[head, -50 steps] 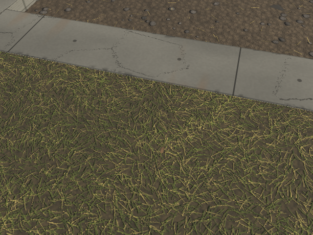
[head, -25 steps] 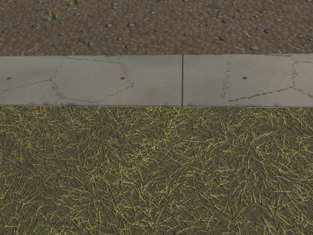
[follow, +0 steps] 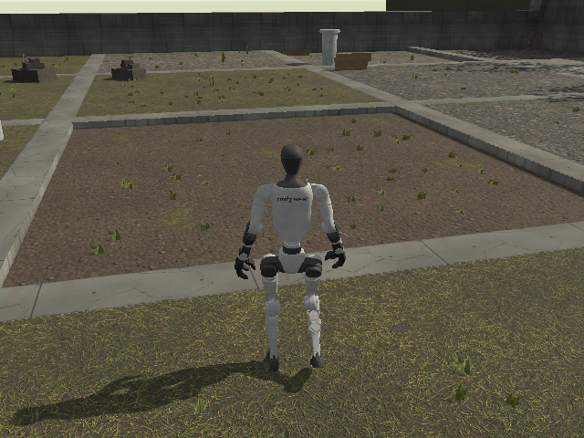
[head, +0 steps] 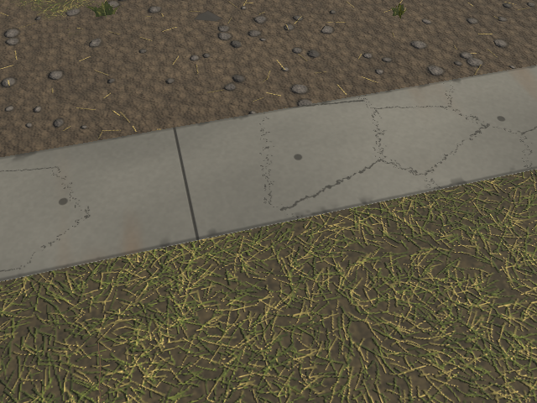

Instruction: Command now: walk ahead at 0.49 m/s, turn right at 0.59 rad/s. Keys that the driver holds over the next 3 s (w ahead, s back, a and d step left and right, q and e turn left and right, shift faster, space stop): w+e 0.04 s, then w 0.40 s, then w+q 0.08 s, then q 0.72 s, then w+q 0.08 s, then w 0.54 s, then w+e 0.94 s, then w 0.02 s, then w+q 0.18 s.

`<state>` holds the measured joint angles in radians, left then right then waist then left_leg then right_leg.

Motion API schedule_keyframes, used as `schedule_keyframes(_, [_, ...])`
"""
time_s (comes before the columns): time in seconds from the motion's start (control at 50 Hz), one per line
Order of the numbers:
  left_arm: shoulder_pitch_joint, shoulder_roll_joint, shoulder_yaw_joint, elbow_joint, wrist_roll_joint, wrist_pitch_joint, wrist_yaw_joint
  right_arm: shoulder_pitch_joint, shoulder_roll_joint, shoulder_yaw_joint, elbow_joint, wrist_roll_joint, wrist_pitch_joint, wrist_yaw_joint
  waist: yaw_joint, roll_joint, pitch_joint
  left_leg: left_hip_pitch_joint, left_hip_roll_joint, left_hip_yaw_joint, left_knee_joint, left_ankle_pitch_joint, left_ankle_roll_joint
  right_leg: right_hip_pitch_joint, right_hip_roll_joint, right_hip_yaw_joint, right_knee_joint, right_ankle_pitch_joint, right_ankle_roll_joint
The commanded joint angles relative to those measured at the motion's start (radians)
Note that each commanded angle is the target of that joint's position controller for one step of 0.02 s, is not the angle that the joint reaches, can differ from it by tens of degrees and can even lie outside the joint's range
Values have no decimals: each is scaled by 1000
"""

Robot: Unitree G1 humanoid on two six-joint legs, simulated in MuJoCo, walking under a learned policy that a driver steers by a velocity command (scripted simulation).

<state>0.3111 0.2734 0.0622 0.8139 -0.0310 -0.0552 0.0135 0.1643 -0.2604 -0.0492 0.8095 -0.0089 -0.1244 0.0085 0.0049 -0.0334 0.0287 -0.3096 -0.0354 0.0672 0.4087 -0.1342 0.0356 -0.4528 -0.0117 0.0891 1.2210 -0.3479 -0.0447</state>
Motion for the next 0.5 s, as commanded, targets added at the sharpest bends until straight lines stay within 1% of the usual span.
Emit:
schedule_keyframes(0.02, [33,30,13,-80,-4,5,-6,28,-85,-24,-23,1,-16,3,1,105,-44,159,286,-254,-256,47,168,-179,-120,29,-3,61,5])
schedule_keyframes(0.04, [10,25,11,-97,-1,11,-6,33,-97,-29,-14,6,-20,5,2,98,-27,151,292,-222,-272,80,176,-206,-129,27,-27,77,7])
schedule_keyframes(0.06, [-16,22,8,-114,5,13,-4,48,-111,-33,-2,7,-23,6,-2,83,-18,149,297,-202,-283,112,188,-230,-132,32,-62,101,10])
schedule_keyframes(0.1, [-56,18,3,-134,12,8,-6,77,-132,-39,17,4,-20,6,-8,65,-13,172,298,-158,-292,161,201,-266,-126,42,-156,171,16])
schedule_keyframes(0.12, [-74,17,0,-140,12,4,-10,83,-138,-40,24,5,-17,7,-11,64,-12,185,290,-129,-293,179,198,-267,-122,38,-220,219,15])
schedule_keyframes(0.14, [-104,16,-4,-148,13,-3,-16,83,-143,-40,27,8,-13,7,-17,65,-6,190,276,-96,-292,194,189,-257,-118,21,-294,272,13])
schedule_keyframes(0.2, [-226,8,-17,-182,17,-18,-37,115,-164,-39,41,24,2,5,-57,69,19,191,254,-32,-278,185,164,-197,-97,-67,-481,366,12])
schedule_keyframes(0.24, [-289,12,-20,-209,11,-20,-48,162,-183,-40,63,34,13,6,-79,83,34,234,276,-39,-263,155,156,-183,-87,-91,-549,340,7])
schedule_keyframes(0.26, [-309,21,-19,-223,8,-21,-52,179,-190,-41,74,37,20,6,-81,91,40,268,294,-46,-250,157,150,-185,-81,-95,-576,304,-2])
schedule_keyframes(0.28, [-319,33,-16,-235,8,-21,-55,188,-196,-42,82,40,27,5,-75,100,42,303,312,-51,-230,177,143,-181,-72,-101,-600,258,-15])
schedule_keyframes(0.3, [-313,45,-12,-240,9,-23,-57,188,-203,-43,87,44,35,4,-61,112,36,329,324,-51,-199,226,134,-156,-58,-113,-624,215,-30])
schedule_keyframes(0.32, [-268,64,-2,-233,13,-24,-57,174,-212,-43,89,46,42,2,-23,124,8,337,321,-36,-133,354,119,-72,-30,-135,-660,200,-49])
schedule_keyframes(0.34, [-150,96,19,-198,18,-25,-54,160,-208,-39,90,45,49,-1,48,117,-62,316,285,7,16,509,94,103,10,-166,-707,232,-73])
schedule_keyframes(0.36, [24,157,51,-146,20,-22,-44,168,-176,-26,84,34,49,-6,120,93,-171,200,234,51,235,511,57,366,3,-138,-689,260,-104])
schedule_keyframes(0.38, [176,277,79,-127,37,-15,-28,220,-89,5,44,9,35,-2,134,-116,-323,-163,125,83,643,140,-8,748,-266,260,-698,228,-229])
schedule_keyframes(0.4, [193,270,71,-122,24,-17,-31,254,-55,19,53,18,7,5,104,-228,-437,-375,13,-75,877,-426,-22,850,-405,660,-890,138,-328])
schedule_keyframes(0.42, [146,193,46,-125,26,-24,-36,179,-150,-9,37,52,-7,12,109,-134,-324,-477,75,-146,954,-393,-4,766,-374,567,-911,122,-280])
schedule_keyframes(0.44, [71,151,33,-135,25,-26,-38,108,-150,-8,13,61,-10,12,83,-101,-210,-493,122,-123,927,-306,11,627,-332,404,-913,187,-243])
schedule_keyframes(0.46, [-4,113,23,-140,27,-29,-43,88,-135,-8,17,47,-3,7,46,-31,-142,-449,162,-119,863,-226,8,489,-289,281,-939,260,-217])
schedule_keyframes(0.48, [-52,77,14,-145,30,-36,-45,100,-131,-15,26,36,13,4,11,-40,-110,-387,192,-131,804,-170,5,395,-253,196,-976,294,-195])
schedule_keyframes(0.5, [-74,68,14,-140,34,-44,-47,129,-113,-15,37,37,31,5,-13,-54,-96,-328,203,-137,783,-130,0,332,-235,147,-1015,297,-187])
